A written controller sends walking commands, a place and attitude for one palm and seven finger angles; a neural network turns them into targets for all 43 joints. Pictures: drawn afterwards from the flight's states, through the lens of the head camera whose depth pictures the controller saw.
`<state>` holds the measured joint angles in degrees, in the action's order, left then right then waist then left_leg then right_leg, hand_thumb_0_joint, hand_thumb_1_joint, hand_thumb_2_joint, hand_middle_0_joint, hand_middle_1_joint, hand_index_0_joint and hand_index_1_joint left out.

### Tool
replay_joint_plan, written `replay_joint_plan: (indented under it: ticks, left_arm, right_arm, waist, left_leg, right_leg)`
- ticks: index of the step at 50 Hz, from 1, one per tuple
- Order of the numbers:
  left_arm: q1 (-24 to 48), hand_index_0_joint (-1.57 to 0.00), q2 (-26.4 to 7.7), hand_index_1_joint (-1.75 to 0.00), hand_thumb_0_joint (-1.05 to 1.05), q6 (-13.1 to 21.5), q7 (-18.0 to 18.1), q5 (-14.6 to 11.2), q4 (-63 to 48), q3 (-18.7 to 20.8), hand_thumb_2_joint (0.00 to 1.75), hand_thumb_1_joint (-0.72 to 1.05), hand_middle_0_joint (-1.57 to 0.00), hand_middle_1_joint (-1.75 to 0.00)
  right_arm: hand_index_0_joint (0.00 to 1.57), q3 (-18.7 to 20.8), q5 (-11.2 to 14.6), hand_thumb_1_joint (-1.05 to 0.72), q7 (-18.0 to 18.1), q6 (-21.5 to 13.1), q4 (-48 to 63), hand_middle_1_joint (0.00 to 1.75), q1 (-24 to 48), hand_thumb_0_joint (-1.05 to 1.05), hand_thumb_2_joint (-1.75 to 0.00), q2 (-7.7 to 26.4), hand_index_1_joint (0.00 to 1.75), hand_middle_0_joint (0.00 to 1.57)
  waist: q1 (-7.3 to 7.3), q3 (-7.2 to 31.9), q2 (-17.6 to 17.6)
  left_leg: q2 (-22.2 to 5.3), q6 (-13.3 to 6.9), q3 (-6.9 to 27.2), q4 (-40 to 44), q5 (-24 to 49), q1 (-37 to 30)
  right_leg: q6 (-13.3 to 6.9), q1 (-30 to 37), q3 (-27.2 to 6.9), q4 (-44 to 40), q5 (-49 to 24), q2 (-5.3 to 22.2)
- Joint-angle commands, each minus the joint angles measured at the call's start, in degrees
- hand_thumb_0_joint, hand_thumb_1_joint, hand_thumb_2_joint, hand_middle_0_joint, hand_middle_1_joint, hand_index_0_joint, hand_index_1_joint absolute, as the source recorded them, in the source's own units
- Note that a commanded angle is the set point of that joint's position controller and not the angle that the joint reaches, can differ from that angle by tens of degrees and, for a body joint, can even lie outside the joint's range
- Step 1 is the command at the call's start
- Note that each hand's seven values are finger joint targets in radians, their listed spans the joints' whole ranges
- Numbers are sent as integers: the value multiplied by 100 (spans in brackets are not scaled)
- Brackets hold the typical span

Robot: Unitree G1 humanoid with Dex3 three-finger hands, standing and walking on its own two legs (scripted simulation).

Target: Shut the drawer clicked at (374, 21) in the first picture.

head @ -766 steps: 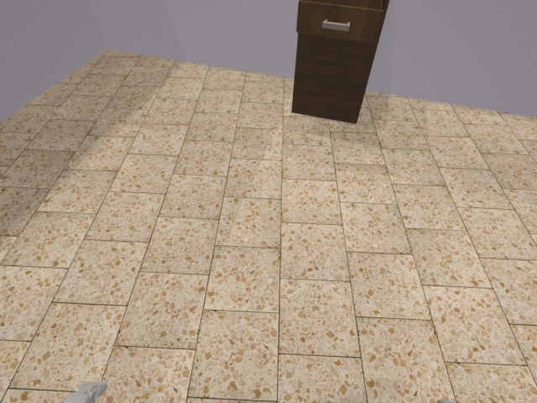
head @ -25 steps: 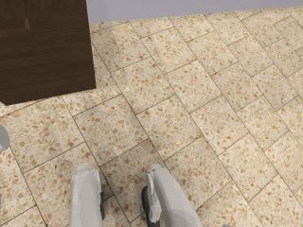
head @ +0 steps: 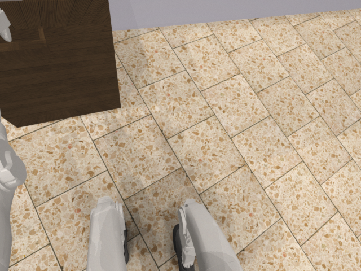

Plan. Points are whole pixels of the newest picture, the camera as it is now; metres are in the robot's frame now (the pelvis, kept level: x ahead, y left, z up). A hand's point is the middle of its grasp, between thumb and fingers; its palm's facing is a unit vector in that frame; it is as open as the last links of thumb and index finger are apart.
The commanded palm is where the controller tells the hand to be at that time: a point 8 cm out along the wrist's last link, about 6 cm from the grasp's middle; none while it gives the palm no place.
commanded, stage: pull the fist back off the drawer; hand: left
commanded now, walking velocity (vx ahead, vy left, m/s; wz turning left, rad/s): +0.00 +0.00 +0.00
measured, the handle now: out of the picture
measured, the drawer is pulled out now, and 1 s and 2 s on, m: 0.00 0.00 0.00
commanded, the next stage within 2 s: draw the hand back to the body in 0.24 s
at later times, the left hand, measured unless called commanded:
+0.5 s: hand out of the picture +0.53 +0.27 +0.10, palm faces +0.23 -0.97 -0.05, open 3.3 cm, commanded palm +0.48 +0.29 +0.12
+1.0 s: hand out of the picture +0.36 +0.26 +0.20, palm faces +0.31 -0.92 -0.26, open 3.3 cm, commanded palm +0.32 +0.30 +0.23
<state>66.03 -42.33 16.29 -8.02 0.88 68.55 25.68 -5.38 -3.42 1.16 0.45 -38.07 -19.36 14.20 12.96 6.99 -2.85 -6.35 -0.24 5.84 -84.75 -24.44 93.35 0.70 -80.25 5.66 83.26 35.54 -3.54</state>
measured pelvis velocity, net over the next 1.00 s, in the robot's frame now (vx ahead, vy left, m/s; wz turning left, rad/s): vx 0.06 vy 0.00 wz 0.09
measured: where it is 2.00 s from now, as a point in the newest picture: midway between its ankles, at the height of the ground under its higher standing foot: (152, 254)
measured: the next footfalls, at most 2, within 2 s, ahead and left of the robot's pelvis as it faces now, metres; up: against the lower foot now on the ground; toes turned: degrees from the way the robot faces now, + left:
none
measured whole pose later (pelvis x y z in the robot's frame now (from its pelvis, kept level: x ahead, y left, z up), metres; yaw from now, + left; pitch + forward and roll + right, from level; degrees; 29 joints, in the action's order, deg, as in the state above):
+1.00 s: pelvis +0.06 +0.00 +0.14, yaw +5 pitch +9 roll -2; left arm 3.4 -19.5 8.1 1.9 -5.0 17.3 11.5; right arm -1.4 2.7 4.7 4.2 -30.1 -12.0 14.1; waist 1.0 5.9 -2.7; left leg -3.9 0.3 -1.1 -47.1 -18.5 37.4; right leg 0.6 -27.0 1.0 45.2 26.9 -0.6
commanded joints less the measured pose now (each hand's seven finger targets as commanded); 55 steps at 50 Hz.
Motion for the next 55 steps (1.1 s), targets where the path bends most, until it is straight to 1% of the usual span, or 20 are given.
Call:
replay_joint_plan:
  ticks: [1,7,8,11,17,20,22,26,29,31,34,36,38,39,42,43,45,48,49,55]
  left_arm:
    - [2382,-140,-1128,-160,0,503,-7,-197,-1612,199,90,90,-140,-160]
    - [1390,-140,-1081,-160,0,596,18,-297,-1644,467,90,90,-140,-160]
    - [1409,-140,-1025,-160,0,613,23,-318,-1619,441,90,90,-140,-160]
    - [1517,-140,-1233,-160,0,830,67,-309,-1764,629,90,90,-140,-160]
    - [1054,-140,-790,-160,0,982,-95,-361,-1672,414,90,90,-140,-160]
    - [252,-140,-769,-160,0,938,-213,-591,-2595,621,90,90,-140,-160]
    - [-338,-140,-566,-160,0,788,-246,-776,-3371,593,90,90,-140,-160]
    - [-1251,-140,21,-160,0,439,-155,-1056,-4192,328,90,90,-140,-160]
    - [-1498,-140,418,-160,0,468,-9,-1177,-4605,65,90,90,-140,-160]
    - [-1835,-140,619,-160,0,514,53,-1196,-4390,-70,90,90,-140,-160]
    - [-2137,-140,973,-160,0,627,5,-1191,-4595,-488,90,90,-140,-160]
    - [-2628,-140,1267,-160,0,601,-67,-1265,-4563,-720,90,90,-140,-160]
    - [-3097,-140,1282,-160,0,538,-141,-1378,-4637,-700,90,90,-140,-160]
    - [-3246,-140,1240,-160,0,526,-164,-1425,-4805,-672,90,90,-140,-160]
    - [-3793,-140,1235,-160,0,395,-189,-1586,-5061,-555,90,90,-140,-160]
    - [-4088,-140,547,-160,0,99,372,-765,-5533,-672,90,90,-140,-160]
    - [-4426,-140,1051,-160,0,-244,890,-657,-6271,-986,90,90,-140,-160]
    - [-4778,-140,1055,-160,0,-582,1311,-551,-6748,-1006,90,90,-140,-160]
    - [-4813,-140,958,-160,0,-627,1389,-541,-6898,-942,90,90,-140,-160]
    - [-5778,-140,1343,-160,0,-875,1563,-487,-7684,-1164,90,90,-140,-160]
  right_arm:
    - [20,533,16,-90,34,31,89,30,-1208,0,-90,1260,30,20]
    - [20,578,61,-90,-12,114,179,30,-1136,0,-90,1181,30,20]
    - [20,584,72,-90,-8,113,171,30,-1098,0,-90,1168,30,20]
    - [20,607,67,-90,-5,106,131,30,-1093,0,-90,1157,30,20]
    - [20,684,87,-90,-38,186,117,30,-1068,0,-90,1131,30,20]
    - [20,770,173,-90,-63,260,337,30,-1008,0,-90,1121,30,20]
    - [20,839,272,-90,-80,285,450,30,-941,0,-90,1075,30,20]
    - [20,858,428,-90,-37,228,595,30,-727,0,-90,973,30,20]
    - [20,843,464,-90,63,110,593,30,-607,0,-90,909,30,20]
    - [20,824,477,-90,113,78,548,30,-523,0,-90,883,30,20]
    - [20,803,506,-90,134,25,639,30,-372,0,-90,868,30,20]
    - [20,787,530,-90,126,11,735,30,-213,0,-90,845,30,20]
    - [20,776,557,-90,136,1,871,30,-56,0,-90,848,30,20]
    - [20,758,572,-90,143,-11,937,30,14,0,-90,847,30,20]
    - [20,717,602,-90,153,-38,1151,30,285,0,-90,811,30,20]
    - [20,757,607,-90,225,130,1374,30,709,0,-90,766,30,20]
    - [20,691,618,-90,323,197,1559,30,830,0,-90,665,30,20]
    - [20,635,612,-90,463,193,1603,30,1076,0,-90,659,30,20]
    - [20,625,596,-90,509,153,1607,30,1137,0,-90,678,30,20]
    - [20,528,565,-90,575,-88,1556,30,1405,0,-90,601,30,20]
  waist:
    - [33,3581,-1742]
    - [-205,3383,-1192]
    - [-143,3287,-1073]
    - [-186,3365,-1108]
    - [-206,3416,-1118]
    - [-684,4290,-1386]
    - [-805,4522,-1299]
    - [-810,3923,-695]
    - [-738,3430,-550]
    - [-704,2804,-360]
    - [-750,2444,-695]
    - [-790,2050,-594]
    - [-900,1917,-440]
    - [-977,1862,-628]
    - [-1101,1573,-216]
    - [-1365,1809,-281]
    - [-1233,1592,-531]
    - [-1177,1167,-67]
    - [-1202,1111,0]
    - [-1308,639,-167]
  left_leg:
    - [40,-149,343,1003,434,-4877]
    - [76,-184,64,974,786,-4474]
    - [85,-204,21,950,769,-4352]
    - [92,-204,-19,882,1044,-4367]
    - [96,-173,-56,837,1622,-4712]
    - [149,-112,-106,1160,2249,-5550]
    - [175,-93,-136,1406,2621,-6059]
    - [279,-128,-264,1857,2404,-6039]
    - [336,-140,-347,2154,2169,-6170]
    - [344,-131,-377,2416,1935,-6164]
    - [381,-108,-375,2758,1809,-6584]
    - [398,-96,-350,3041,1693,-6789]
    - [428,-113,-394,3238,1590,-6789]
    - [449,-113,-406,3305,1624,-6851]
    - [480,-142,-462,3575,1483,-6763]
    - [550,-138,-658,3910,1486,-7273]
    - [536,-127,-670,4223,1447,-7544]
    - [505,-176,-684,4579,1342,-7703]
    - [516,-185,-678,4694,1307,-7791]
    - [508,-167,-678,5362,1562,-8563]
  right_leg:
    - [-256,-62,-55,-1331,-910,-119]
    - [-200,623,-138,-1478,-1095,-134]
    - [-181,666,-165,-1512,-1117,-134]
    - [-184,796,-195,-1471,-1311,-131]
    - [-189,784,-181,-1430,-1747,-123]
    - [-227,1511,-196,-1543,-2303,-113]
    - [-205,1986,-181,-1767,-2720,-130]
    - [-127,2678,-171,-2280,-2941,-130]
    - [-113,3006,-215,-2633,-2921,-125]
    - [-97,3092,-195,-2869,-2752,-122]
    - [-158,3233,-178,-3128,-2558,-110]
    - [-162,3331,-123,-3369,-2418,-107]
    - [-156,3647,-133,-3531,-2437,-91]
    - [-184,3784,-148,-3569,-2484,-70]
    - [-142,4208,-149,-3783,-2533,-51]
    - [-238,4381,-504,-4180,-2606,68]
    - [-239,4701,-442,-4434,-2557,87]
    - [-188,5107,-419,-4853,-2518,112]
    - [-188,5254,-441,-5016,-2458,113]
    - [-177,5915,-375,-5617,-2643,209]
